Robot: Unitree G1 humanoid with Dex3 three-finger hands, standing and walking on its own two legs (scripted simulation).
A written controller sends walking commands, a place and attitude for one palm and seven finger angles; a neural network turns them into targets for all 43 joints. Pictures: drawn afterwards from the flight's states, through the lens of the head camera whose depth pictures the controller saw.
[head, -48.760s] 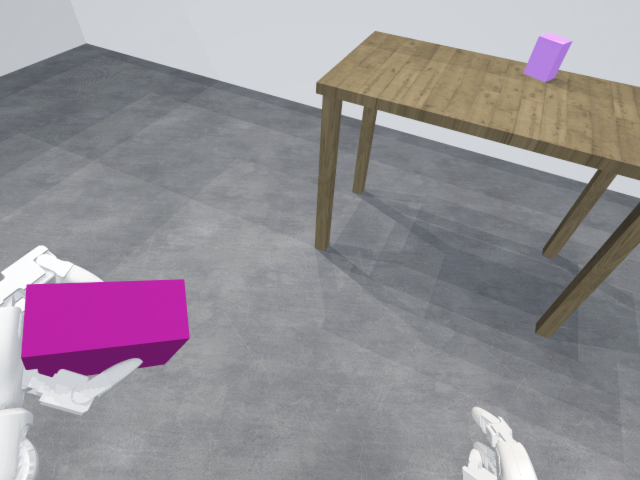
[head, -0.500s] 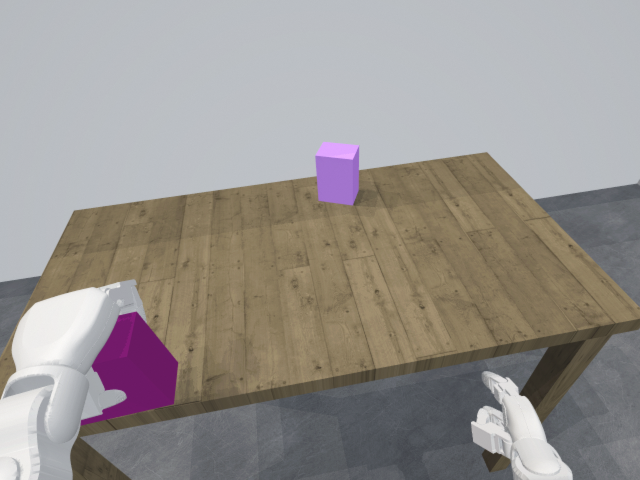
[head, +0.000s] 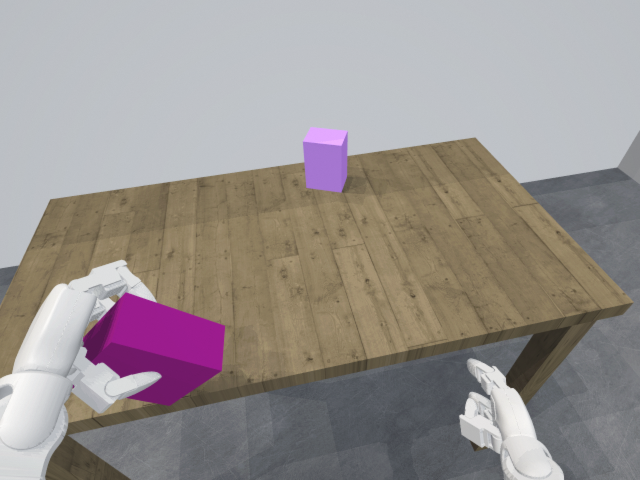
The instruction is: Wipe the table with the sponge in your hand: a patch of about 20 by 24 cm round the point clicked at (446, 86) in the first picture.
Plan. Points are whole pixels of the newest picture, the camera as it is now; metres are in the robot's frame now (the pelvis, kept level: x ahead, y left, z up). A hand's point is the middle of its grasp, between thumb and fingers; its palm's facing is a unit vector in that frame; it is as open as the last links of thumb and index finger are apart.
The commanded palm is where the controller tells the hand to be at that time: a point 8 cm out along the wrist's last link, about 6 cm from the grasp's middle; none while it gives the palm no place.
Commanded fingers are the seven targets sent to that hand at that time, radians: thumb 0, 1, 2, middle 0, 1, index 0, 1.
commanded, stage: step back with the hand held close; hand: left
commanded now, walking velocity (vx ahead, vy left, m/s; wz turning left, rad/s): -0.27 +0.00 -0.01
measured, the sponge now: (166, 358) +0.21 +0.22 +0.08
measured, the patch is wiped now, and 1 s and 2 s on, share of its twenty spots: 0.95 0.95 0.95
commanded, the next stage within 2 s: stop stepping back and stand still in 1.46 s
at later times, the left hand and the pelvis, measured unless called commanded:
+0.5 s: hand (91, 325) +0.20 +0.27 +0.15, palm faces +0.32 -0.85 -0.43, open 9.8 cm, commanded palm +0.15 +0.31 +0.19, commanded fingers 0.00 0.10 1.30 -1.20 -1.60 -1.20 -1.60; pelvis -0.01 +0.03 -0.01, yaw -1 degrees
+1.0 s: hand (20, 371) +0.14 +0.29 +0.17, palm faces +0.40 -0.82 -0.40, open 9.8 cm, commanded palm +0.09 +0.32 +0.19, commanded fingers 0.00 0.10 1.30 -1.20 -1.60 -1.20 -1.60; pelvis -0.07 +0.04 -0.01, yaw +0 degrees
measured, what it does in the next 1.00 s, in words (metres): lifts its right foot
